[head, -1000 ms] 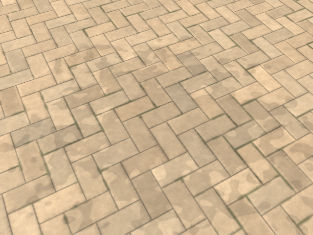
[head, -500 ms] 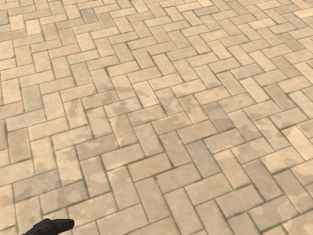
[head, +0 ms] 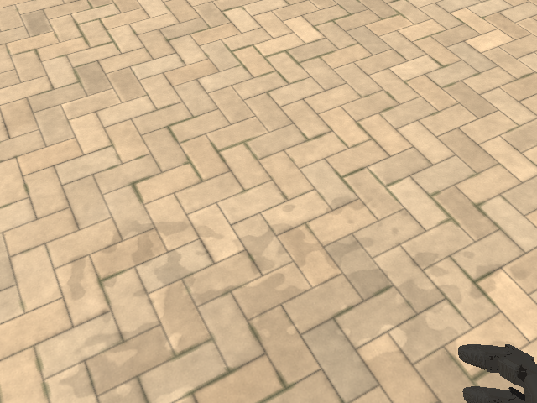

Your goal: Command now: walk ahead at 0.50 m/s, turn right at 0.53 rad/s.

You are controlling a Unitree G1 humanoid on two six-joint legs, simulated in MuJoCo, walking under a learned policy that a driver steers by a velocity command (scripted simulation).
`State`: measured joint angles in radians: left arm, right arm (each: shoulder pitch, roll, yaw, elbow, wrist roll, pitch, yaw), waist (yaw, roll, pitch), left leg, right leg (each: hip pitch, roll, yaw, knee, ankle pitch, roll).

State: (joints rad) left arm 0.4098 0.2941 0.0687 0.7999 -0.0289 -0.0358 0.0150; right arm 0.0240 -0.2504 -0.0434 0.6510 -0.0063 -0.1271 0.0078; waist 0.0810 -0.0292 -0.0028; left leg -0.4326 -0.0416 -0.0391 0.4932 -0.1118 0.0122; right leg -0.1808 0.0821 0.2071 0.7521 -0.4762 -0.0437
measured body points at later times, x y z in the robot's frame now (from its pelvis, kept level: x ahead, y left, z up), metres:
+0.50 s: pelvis +0.25 -0.07 -0.01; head +0.29 -0.09 +0.43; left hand +0.55 +0.09 -0.08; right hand +0.19 -0.36 -0.14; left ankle +0.10 +0.12 -0.68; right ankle +0.33 -0.18 -0.73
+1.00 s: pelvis +0.53 -0.13 -0.01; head +0.56 -0.14 +0.44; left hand +0.68 +0.12 -0.13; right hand +0.62 -0.45 -0.08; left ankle +0.68 -0.09 -0.73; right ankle +0.33 -0.18 -0.72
